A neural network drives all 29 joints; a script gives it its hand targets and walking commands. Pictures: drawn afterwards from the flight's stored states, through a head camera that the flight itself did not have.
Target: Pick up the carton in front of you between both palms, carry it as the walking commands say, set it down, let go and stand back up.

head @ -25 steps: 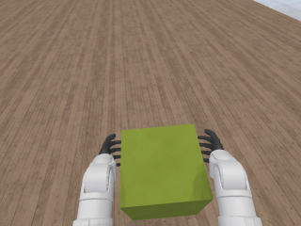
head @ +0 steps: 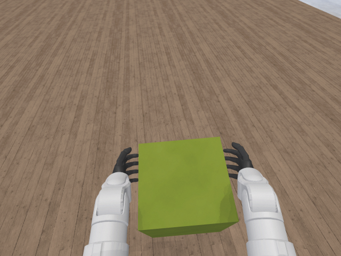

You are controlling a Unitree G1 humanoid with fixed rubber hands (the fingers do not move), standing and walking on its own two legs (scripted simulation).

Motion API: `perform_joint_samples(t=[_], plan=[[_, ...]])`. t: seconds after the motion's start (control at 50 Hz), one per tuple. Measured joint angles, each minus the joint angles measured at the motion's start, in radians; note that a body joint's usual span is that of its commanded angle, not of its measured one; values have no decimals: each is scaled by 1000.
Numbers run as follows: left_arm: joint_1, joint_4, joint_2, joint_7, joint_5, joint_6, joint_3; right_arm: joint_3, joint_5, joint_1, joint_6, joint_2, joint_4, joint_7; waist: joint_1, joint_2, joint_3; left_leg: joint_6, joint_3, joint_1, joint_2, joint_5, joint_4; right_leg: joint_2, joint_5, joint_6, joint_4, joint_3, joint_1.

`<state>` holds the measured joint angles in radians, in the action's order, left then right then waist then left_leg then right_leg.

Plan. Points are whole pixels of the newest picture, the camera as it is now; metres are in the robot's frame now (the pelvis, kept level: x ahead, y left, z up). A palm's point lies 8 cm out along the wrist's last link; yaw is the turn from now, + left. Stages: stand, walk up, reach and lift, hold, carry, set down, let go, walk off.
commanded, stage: carry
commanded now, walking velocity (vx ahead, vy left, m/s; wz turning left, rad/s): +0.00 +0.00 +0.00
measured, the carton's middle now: (183, 191) +0.31 +0.00 -0.07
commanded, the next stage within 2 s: hold in 0.20 s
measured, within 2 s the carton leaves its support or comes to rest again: neither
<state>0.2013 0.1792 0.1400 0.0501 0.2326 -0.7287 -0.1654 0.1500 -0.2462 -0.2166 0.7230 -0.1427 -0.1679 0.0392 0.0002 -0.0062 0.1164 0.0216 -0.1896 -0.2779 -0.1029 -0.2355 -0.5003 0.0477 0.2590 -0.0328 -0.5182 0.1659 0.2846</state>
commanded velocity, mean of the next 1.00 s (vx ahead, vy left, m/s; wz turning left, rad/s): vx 0.00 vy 0.00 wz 0.00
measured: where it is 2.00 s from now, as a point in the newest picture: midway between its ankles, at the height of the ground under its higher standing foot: outside the picture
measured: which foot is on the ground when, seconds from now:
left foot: down 0.00-1.00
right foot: down 0.00-1.00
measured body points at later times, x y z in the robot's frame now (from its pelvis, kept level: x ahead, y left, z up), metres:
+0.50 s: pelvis -0.01 +0.01 +0.01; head -0.06 +0.01 +0.45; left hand +0.29 +0.15 +0.04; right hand +0.27 -0.16 +0.05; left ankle +0.02 +0.14 -0.74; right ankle +0.01 -0.10 -0.74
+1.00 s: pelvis -0.01 +0.03 +0.01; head -0.08 +0.04 +0.45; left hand +0.30 +0.16 +0.05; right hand +0.28 -0.14 +0.06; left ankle +0.02 +0.14 -0.74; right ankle +0.01 -0.10 -0.74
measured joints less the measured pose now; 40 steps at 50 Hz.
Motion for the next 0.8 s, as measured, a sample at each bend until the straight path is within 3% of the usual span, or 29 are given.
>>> perform_joint_samples(t=[0.2,0.24,0.32,0.42,0.8], plan=[[-6,7,-1,-1,-4,-9,4,0,-7,1,9,0,-9,2,1,-1,6,5,3,2,-4,4,6,-5,-3,-4,8,2,-3],[-11,2,-1,-11,5,0,4,1,-5,6,3,1,0,-5,1,1,-41,-10,70,60,27,26,46,-22,-24,-18,40,-36,-58],[-32,-8,-5,-27,5,8,-6,-13,-7,11,3,2,0,-13,3,12,-98,-8,193,156,67,44,112,-45,-54,5,108,-92,-148],[-2,32,0,-31,22,7,-18,6,-14,-6,7,-1,-22,-16,-10,15,-121,5,214,199,79,44,121,-49,-70,11,126,-117,-191],[90,161,19,-49,76,8,-113,106,-67,-102,6,-24,-148,-62,-1,-7,-101,-27,226,213,126,36,87,-56,-82,39,102,-214,-194]])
